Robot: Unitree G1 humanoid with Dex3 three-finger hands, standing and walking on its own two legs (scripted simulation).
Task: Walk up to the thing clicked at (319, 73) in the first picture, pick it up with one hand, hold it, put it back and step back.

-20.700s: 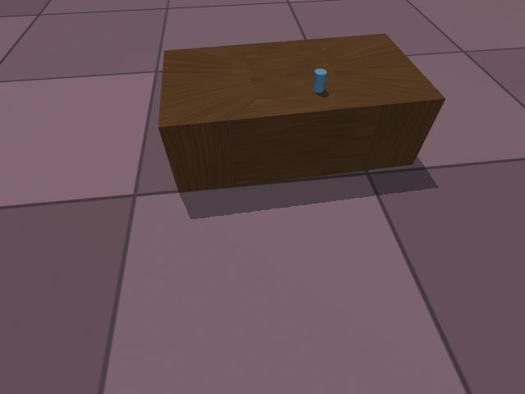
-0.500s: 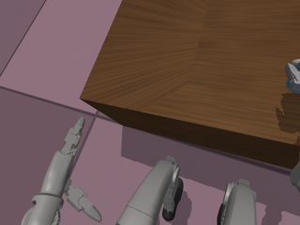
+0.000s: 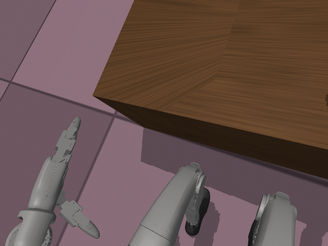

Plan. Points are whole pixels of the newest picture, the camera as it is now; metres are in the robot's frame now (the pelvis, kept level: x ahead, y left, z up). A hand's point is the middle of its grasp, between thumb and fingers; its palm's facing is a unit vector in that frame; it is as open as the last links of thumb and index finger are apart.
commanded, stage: lower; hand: right
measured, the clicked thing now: out of the picture +0.55 -0.22 -0.08
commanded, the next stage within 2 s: loosen in 0.26 s
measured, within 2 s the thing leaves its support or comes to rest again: rests again in 0.08 s
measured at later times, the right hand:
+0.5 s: hand out of the picture +0.55 -0.21 -0.06, palm faces +0.20 +0.98 -0.01, open 7.3 cm
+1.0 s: hand out of the picture +0.56 -0.22 -0.07, palm faces +0.19 +0.98 -0.02, open 16.0 cm
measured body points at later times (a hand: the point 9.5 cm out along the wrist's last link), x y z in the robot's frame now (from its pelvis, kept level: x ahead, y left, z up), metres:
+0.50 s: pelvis -0.01 +0.00 -0.02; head +0.22 -0.08 +0.36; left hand +0.18 +0.26 +0.13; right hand +0.54 -0.26 -0.06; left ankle +0.08 +0.12 -0.52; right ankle +0.05 -0.12 -0.52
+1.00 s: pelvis -0.01 +0.00 -0.02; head +0.22 -0.09 +0.35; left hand +0.18 +0.25 +0.13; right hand +0.55 -0.27 -0.07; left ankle +0.08 +0.12 -0.52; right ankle +0.05 -0.12 -0.52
